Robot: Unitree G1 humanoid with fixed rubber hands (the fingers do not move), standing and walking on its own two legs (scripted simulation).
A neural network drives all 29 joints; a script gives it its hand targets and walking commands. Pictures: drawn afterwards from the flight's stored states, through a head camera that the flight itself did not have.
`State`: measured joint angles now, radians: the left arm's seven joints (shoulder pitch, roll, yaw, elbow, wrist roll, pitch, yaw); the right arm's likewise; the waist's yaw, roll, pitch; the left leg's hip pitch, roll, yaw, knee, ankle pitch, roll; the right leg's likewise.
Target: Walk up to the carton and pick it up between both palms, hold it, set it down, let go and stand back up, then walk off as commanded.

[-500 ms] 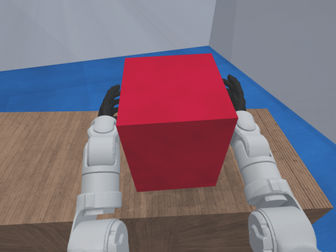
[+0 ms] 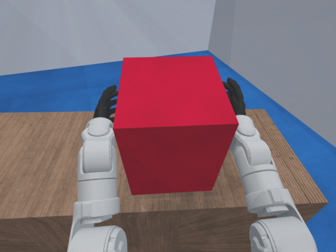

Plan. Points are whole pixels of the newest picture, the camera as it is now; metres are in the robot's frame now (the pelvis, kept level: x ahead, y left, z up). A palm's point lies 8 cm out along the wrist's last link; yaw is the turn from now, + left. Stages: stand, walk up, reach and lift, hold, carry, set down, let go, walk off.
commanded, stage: hold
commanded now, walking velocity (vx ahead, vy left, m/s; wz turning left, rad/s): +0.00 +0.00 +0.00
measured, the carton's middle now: (170, 128) +0.36 +0.00 +0.15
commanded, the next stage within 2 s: none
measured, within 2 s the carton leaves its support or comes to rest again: neither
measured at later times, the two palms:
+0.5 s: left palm (109, 107) +0.40 +0.14 +0.18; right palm (230, 102) +0.40 -0.15 +0.19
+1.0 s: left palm (105, 124) +0.35 +0.14 +0.17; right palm (234, 114) +0.36 -0.15 +0.19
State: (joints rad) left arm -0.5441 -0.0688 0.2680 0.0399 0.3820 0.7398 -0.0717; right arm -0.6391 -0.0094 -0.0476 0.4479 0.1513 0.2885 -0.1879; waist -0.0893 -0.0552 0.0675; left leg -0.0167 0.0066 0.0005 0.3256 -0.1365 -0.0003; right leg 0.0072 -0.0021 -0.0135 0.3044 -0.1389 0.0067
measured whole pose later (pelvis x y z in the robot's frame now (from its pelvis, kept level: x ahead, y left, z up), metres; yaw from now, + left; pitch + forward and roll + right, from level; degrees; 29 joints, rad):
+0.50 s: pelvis +0.03 +0.00 +0.00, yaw +0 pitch -8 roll +0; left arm -0.59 -0.07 0.29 0.09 0.33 0.66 -0.03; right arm -0.68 -0.01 -0.08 0.47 0.15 0.22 -0.18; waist -0.09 -0.06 0.07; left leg -0.02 0.01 0.00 0.33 -0.17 0.00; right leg 0.01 0.00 -0.01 0.30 -0.17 0.01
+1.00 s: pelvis +0.00 +0.00 +0.00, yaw +0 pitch -10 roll +0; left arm -0.56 -0.07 0.28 0.14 0.39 0.71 -0.06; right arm -0.69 -0.01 -0.07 0.56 0.10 0.29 -0.16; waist -0.09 -0.05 0.06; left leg -0.02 0.01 0.00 0.33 -0.14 0.00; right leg 0.01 0.00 -0.01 0.30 -0.14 0.01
